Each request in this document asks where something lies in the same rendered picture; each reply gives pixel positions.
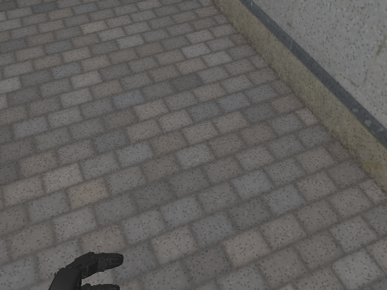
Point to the left robot hand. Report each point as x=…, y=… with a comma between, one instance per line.
x=70, y=277

